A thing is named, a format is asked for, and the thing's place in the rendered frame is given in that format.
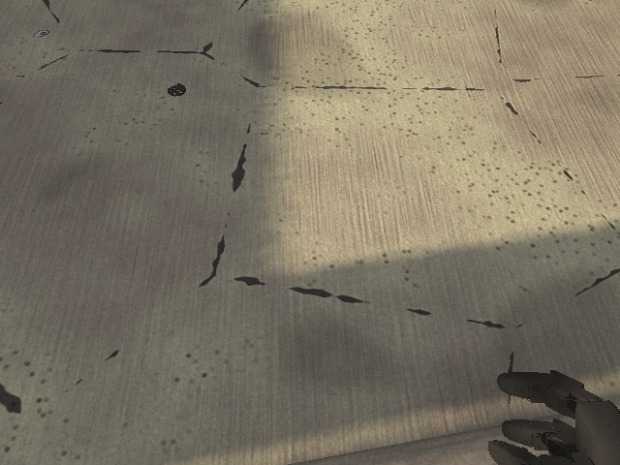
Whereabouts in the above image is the robot right hand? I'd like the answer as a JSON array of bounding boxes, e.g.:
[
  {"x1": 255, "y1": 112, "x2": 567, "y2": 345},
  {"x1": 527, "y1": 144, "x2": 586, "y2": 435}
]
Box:
[{"x1": 488, "y1": 370, "x2": 620, "y2": 465}]

